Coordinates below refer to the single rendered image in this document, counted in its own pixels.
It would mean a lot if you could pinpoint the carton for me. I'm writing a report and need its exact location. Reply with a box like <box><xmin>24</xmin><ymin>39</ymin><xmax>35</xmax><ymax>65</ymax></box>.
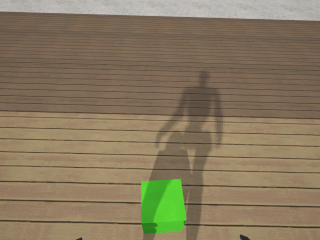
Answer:
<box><xmin>141</xmin><ymin>179</ymin><xmax>187</xmax><ymax>234</ymax></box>

